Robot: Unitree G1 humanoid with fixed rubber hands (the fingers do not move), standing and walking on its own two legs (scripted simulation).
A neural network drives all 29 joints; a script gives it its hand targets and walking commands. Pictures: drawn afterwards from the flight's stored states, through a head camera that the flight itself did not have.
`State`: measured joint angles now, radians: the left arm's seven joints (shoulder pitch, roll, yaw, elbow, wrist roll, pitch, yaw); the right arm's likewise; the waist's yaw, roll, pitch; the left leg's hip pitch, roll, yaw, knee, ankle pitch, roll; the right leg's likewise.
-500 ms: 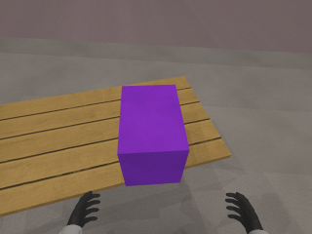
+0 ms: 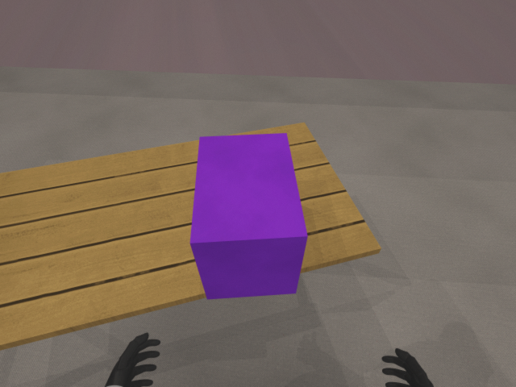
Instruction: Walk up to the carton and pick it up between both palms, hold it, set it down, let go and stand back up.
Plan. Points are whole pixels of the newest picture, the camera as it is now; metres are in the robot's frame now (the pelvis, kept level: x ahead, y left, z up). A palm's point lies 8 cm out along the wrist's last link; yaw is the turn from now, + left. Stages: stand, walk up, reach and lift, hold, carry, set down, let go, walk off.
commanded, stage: stand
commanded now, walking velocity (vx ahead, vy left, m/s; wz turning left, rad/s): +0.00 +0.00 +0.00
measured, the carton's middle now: (247, 214) +0.45 +0.05 -0.06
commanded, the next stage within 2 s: none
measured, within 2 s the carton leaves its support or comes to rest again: neither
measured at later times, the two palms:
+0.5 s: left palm out of the picture +0.01 +0.23 -0.14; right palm out of the picture -0.03 -0.22 -0.14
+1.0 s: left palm out of the picture -0.04 +0.20 -0.15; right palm out of the picture -0.08 -0.19 -0.15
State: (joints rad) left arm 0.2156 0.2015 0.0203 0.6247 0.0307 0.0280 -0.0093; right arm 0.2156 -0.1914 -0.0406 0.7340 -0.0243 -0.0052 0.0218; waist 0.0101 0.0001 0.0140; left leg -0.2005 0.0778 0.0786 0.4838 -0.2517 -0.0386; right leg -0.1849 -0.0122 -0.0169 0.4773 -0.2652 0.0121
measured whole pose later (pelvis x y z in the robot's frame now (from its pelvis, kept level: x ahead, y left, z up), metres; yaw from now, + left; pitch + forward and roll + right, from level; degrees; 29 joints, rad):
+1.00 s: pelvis -0.01 +0.01 +0.00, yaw +0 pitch -3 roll +0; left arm 0.35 0.09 0.00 1.16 0.01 -0.01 0.03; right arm 0.41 -0.09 -0.03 1.17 -0.01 0.01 -0.03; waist -0.01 0.00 0.00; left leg -0.17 0.06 0.09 0.43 -0.21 -0.02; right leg -0.16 -0.02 -0.01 0.43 -0.23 0.02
